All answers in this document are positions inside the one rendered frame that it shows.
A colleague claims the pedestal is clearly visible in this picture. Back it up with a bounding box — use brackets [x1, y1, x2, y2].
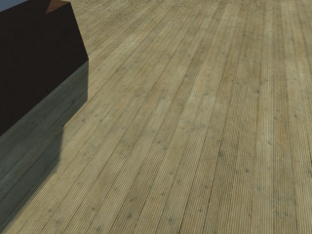
[0, 0, 89, 136]

